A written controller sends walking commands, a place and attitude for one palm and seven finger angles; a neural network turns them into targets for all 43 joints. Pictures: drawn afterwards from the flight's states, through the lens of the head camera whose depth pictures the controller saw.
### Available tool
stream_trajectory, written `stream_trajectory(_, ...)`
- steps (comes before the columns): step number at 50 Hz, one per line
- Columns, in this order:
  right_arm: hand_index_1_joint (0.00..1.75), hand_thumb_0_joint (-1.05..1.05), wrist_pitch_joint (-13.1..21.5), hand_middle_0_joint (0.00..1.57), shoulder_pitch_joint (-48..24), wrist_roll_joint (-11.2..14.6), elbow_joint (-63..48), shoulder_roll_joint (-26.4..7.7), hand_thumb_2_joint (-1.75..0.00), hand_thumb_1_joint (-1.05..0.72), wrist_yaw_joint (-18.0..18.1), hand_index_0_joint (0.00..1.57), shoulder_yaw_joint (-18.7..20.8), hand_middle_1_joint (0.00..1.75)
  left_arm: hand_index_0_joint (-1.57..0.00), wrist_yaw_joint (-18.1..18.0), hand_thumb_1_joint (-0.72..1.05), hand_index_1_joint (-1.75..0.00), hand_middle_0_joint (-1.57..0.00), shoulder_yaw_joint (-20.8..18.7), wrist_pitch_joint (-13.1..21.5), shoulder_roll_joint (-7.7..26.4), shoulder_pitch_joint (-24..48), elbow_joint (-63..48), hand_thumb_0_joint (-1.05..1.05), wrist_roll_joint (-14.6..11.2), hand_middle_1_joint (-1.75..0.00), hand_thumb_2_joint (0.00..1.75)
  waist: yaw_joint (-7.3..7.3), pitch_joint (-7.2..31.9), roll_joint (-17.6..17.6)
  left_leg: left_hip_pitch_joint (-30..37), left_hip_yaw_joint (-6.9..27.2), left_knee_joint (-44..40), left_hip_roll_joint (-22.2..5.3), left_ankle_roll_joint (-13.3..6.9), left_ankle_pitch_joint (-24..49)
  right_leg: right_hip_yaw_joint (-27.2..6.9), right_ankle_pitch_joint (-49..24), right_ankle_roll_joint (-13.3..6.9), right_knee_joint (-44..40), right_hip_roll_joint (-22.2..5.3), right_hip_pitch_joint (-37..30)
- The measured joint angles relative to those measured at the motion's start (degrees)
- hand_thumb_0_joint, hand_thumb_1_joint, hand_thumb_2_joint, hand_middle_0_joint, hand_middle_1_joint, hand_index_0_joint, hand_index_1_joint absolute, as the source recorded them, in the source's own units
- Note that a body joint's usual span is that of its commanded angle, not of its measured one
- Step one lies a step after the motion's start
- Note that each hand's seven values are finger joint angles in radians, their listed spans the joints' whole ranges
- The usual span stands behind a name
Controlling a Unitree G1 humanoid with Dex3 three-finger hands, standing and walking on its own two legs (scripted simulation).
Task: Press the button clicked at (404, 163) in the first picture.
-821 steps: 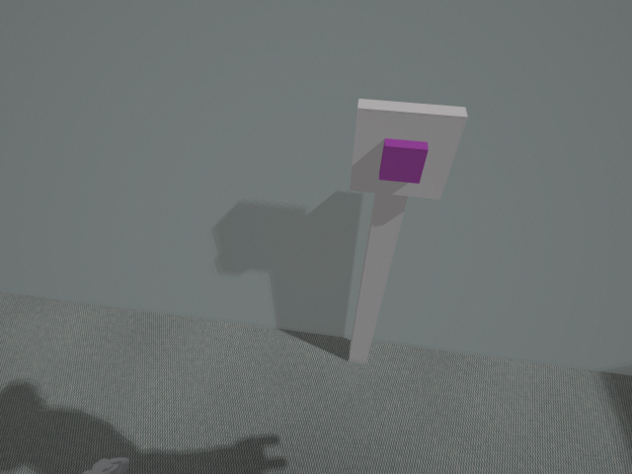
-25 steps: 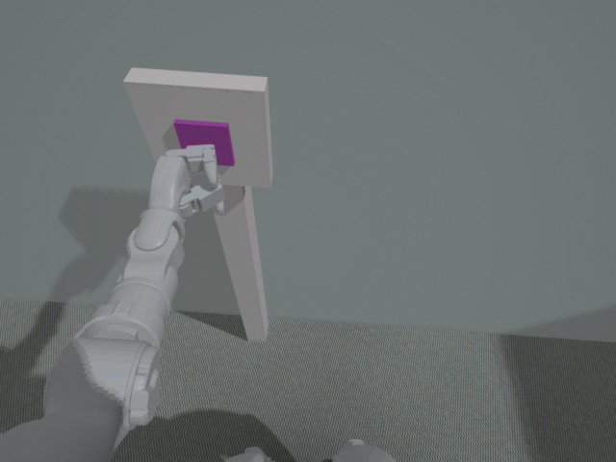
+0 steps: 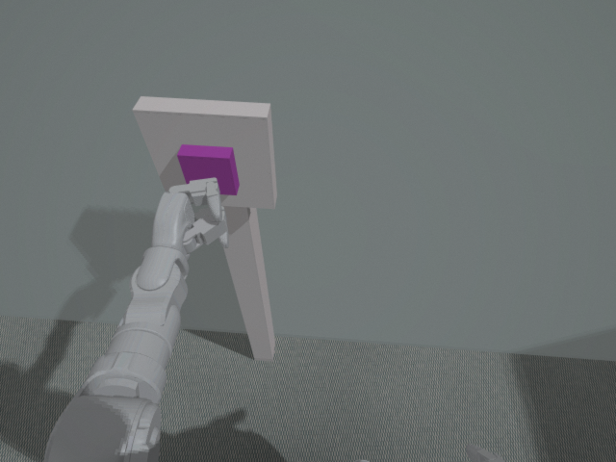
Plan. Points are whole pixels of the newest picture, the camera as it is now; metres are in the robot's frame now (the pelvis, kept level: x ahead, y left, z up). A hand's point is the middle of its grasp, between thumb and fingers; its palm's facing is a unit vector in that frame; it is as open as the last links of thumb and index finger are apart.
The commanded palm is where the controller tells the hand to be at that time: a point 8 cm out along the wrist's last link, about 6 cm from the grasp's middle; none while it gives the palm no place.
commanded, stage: pull the fist back off the button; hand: left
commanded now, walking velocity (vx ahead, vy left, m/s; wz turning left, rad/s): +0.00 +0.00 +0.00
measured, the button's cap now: (210, 169) +0.47 +0.14 +0.12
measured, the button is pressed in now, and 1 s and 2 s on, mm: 0 0 0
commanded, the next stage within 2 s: draw the hand back to the body in 0.52 s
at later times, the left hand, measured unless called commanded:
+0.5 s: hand (211, 276) +0.32 +0.12 +0.09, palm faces -0.08 -1.00 -0.01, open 3.1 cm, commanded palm +0.31 +0.18 +0.10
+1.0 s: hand (176, 296) +0.28 +0.15 +0.12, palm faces -0.04 -1.00 -0.05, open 3.1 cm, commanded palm +0.25 +0.20 +0.13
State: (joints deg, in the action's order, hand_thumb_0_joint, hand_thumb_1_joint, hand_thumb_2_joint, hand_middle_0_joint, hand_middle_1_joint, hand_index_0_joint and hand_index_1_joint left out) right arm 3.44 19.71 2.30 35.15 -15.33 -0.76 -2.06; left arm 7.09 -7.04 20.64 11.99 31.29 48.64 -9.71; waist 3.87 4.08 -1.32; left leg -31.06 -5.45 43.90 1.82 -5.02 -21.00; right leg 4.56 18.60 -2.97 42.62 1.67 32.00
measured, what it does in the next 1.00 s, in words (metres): stands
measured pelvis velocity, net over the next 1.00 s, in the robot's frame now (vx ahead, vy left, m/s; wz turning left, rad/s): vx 0.02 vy -0.02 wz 0.02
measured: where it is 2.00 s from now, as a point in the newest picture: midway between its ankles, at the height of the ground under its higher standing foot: outside the picture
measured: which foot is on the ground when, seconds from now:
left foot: down 0.00-1.00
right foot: down 0.00-1.00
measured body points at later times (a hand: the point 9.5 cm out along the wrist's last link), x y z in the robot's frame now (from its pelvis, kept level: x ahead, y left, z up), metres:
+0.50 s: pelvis +0.03 -0.01 +0.01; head +0.05 -0.02 +0.46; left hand +0.32 +0.17 +0.09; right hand +0.22 -0.24 -0.07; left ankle +0.01 +0.06 -0.71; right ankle +0.03 -0.09 -0.71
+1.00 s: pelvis +0.02 -0.02 +0.02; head +0.01 -0.04 +0.47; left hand +0.28 +0.20 +0.12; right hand +0.19 -0.25 -0.06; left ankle +0.01 +0.06 -0.71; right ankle +0.03 -0.09 -0.71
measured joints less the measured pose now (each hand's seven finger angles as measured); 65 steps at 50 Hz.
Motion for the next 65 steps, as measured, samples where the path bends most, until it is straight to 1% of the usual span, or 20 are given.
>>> stream_trajectory(4,0.3,0.01,-0.1,0.2,-0.9,0.1,-1.7,0.2,-0.9,-0.9,-0.1,0.2,0.3,0.3,-1.3,0.5,0.88,-1.5,-1.3,0.5,-1.5,-0.6,-5.3,-7.2,-0.01,-0.3,-1.5,0.93,-0.65,0.0,-0.1,1.8,-0.2,-1.1,-0.2,0.3,-0.3,-0.3,0.3,-0.1,-1.0,0.3,-1.6)
stream_trajectory(9,0.3,0.01,-0.6,0.2,-1.9,0.4,-3.3,0.4,-0.9,-0.9,-0.4,0.2,0.5,0.3,-1.29,1.6,0.89,-1.5,-1.3,1.1,-3.4,-1.5,-14.8,-18.1,0.0,-1.2,-1.5,0.91,-1.86,0.6,-0.3,4.4,-0.4,-2.9,-0.3,0.5,-0.7,-0.7,0.6,-0.2,-2.6,0.7,-4.0)
stream_trajectory(15,0.3,0.01,-0.7,0.2,-3.9,0.6,-4.8,0.3,-0.9,-0.9,-0.2,0.2,0.8,0.3,-1.29,1.8,0.9,-1.5,-1.3,3.8,-7.0,-1.5,-24.7,-30.1,0.01,-1.6,-1.5,0.91,-3.13,-0.1,-0.8,6.6,0.7,-3.9,-0.1,0.8,-0.8,0.2,1.0,-0.4,-3.9,0.6,-6.7)
stream_trajectory(20,0.3,0.01,-0.4,0.2,-6.0,0.4,-5.2,0.3,-0.9,-0.9,0.2,0.2,0.6,0.3,-1.3,1.7,0.9,-1.5,-1.3,6.1,-8.9,-2.1,-29.6,-37.4,0.01,-1.6,-1.5,0.9,-3.87,-0.4,-1.2,7.4,1.6,-4.1,0.2,1.0,-0.8,1.0,1.3,-0.5,-4.1,0.3,-7.8)
stream_trajectory(25,0.3,0.01,-0.7,0.2,-7.3,0.1,-5.4,1.0,-0.9,-0.9,0.6,0.2,-0.2,0.3,-1.3,1.4,0.9,-1.5,-1.31,6.5,-10.5,-2.2,-31.9,-40.2,0.01,-1.3,-1.5,0.9,-3.99,-0.3,-1.0,7.8,2.1,-4.0,0.3,1.2,-0.8,1.5,1.6,-0.7,-3.9,0.2,-8.3)
stream_trajectory(30,0.3,0.01,-0.9,0.2,-8.0,0.1,-5.0,1.3,-0.9,-0.9,1.2,0.2,-1.0,0.3,-1.3,1.2,0.9,-1.5,-1.31,5.4,-11.7,-0.9,-29.7,-37.7,0.01,-1.1,-1.5,0.9,-3.48,-0.9,-0.8,7.4,2.7,-3.1,0.2,1.5,-0.8,2.1,1.7,-1.1,-3.4,0.3,-8.2)
stream_trajectory(33,0.3,0.01,-0.6,0.2,-7.7,0.1,-4.6,1.2,-0.9,-0.9,1.6,0.2,-1.0,0.3,-1.3,1.7,0.9,-1.5,-1.31,4.7,-11.6,-0.3,-28.2,-36.9,0.02,-1.7,-1.5,0.9,-3.22,-1.2,-1.0,7.1,2.7,-2.9,0.0,1.6,-0.8,2.2,1.6,-1.2,-3.3,0.4,-8.0)
stream_trajectory(35,0.3,0.01,-0.5,0.2,-7.1,0.1,-4.2,1.1,-0.9,-0.9,1.7,0.2,-1.0,0.3,-1.3,2.4,0.9,-1.5,-1.3,3.9,-11.3,-0.2,-28.6,-37.7,0.02,-2.4,-1.5,0.9,-3.16,-1.0,-1.2,7.5,2.4,-3.3,-0.1,1.7,-0.7,1.9,1.4,-1.2,-3.6,0.5,-8.2)
stream_trajectory(40,0.3,0.02,-0.5,0.2,-4.9,0.6,-3.8,0.7,-0.9,-0.9,1.7,0.2,-0.7,0.3,-1.29,4.2,0.9,-1.5,-1.3,1.9,-11.5,0.5,-32.7,-41.4,0.02,-3.9,-1.5,0.9,-3.07,0.5,-1.9,9.7,1.6,-5.3,-0.2,1.7,-0.2,0.9,0.8,-1.1,-5.1,0.8,-9.9)
stream_trajectory(46,0.3,0.02,-0.2,0.2,-4.0,1.0,-4.1,-0.1,-0.9,-0.9,2.3,0.2,-0.4,0.3,-1.29,5.0,0.9,-1.5,-1.3,0.9,-15.2,1.2,-38.3,-46.0,0.01,-4.6,-1.5,0.9,-3.21,0.3,-2.3,12.2,1.7,-6.9,-0.3,1.7,0.5,0.9,0.0,-1.1,-6.9,1.0,-12.5)
stream_trajectory(49,0.3,0.02,0.8,0.2,-4.6,1.1,-4.2,-0.4,-0.9,-0.9,2.8,0.2,-0.2,0.3,-1.3,4.8,0.9,-1.5,-1.3,1.0,-16.6,1.5,-39.9,-48.3,0.01,-4.6,-1.5,0.9,-3.46,-0.5,-2.4,13.0,2.0,-7.4,-0.2,1.6,1.0,1.2,-0.5,-1.1,-7.8,1.0,-13.5)
stream_trajectory(55,0.3,0.02,3.3,0.2,-5.8,1.1,-4.0,-0.2,-0.9,-0.9,3.4,0.2,-0.5,0.3,-1.3,5.1,0.9,-1.5,-1.3,0.3,-16.4,2.2,-42.6,-54.5,0.02,-5.2,-1.5,0.9,-4.07,-0.5,-2.4,14.6,2.4,-8.8,-0.1,1.6,2.0,1.5,-1.5,-1.1,-9.5,1.0,-15.4)
stream_trajectory(57,0.3,0.02,3.7,0.2,-6.2,1.3,-4.1,-0.1,-0.9,-0.9,3.4,0.2,-0.7,0.3,-1.3,5.6,0.9,-1.5,-1.3,-0.2,-17.1,2.4,-43.2,-55.7,0.02,-5.5,-1.5,0.9,-4.18,-0.4,-2.6,15.2,2.5,-9.1,-0.1,1.6,2.1,1.6,-1.8,-1.1,-10.0,1.0,-16.1)
stream_trajectory(58,0.3,0.02,3.8,0.2,-6.5,1.0,-4.0,0.1,-0.9,-0.9,3.5,0.2,-0.6,0.3,-1.3,4.1,0.9,-1.5,-1.3,0.0,-17.3,2.8,-43.6,-56.5,0.02,-4.0,-1.5,0.9,-4.31,-0.7,-2.7,15.8,2.5,-9.5,-0.1,1.6,2.3,1.5,-2.0,-1.1,-10.5,1.0,-16.8)
stream_trajectory(60,0.3,0.02,3.7,0.2,-7.4,0.2,-3.7,0.6,-0.9,-0.9,3.8,0.2,-0.6,0.3,-1.3,-0.5,0.9,-1.5,-1.31,0.8,-17.0,3.2,-45.0,-58.2,0.01,-1.0,-1.5,0.9,-4.38,-1.6,-2.9,17.2,2.3,-10.8,-0.2,1.5,2.9,1.3,-2.7,-1.1,-12.0,1.2,-18.2)
stream_trajectory(62,0.3,0.02,3.3,0.2,-8.0,-0.2,-3.6,1.1,-0.9,-0.9,3.8,0.2,-0.6,0.3,-1.3,-4.3,0.9,-1.5,-1.3,1.2,-16.8,3.0,-47.0,-59.9,0.01,1.0,-1.5,0.9,-4.5,-2.6,-2.8,18.5,2.1,-12.3,-0.2,1.5,3.6,1.1,-3.6,-1.0,-13.6,1.3,-19.5)
stream_trajectory(65,0.3,0.02,2.6,0.2,-8.3,-0.8,-3.2,1.5,-0.9,-0.9,3.8,0.2,-0.6,0.3,-1.3,-8.0,0.9,-1.5,-1.3,1.7,-16.8,2.8,-50.0,-61.9,0.01,3.2,-1.5,0.9,-4.94,-3.8,-2.6,20.4,1.9,-14.6,-0.1,1.5,4.7,0.7,-4.7,-0.9,-15.8,1.4,-21.3)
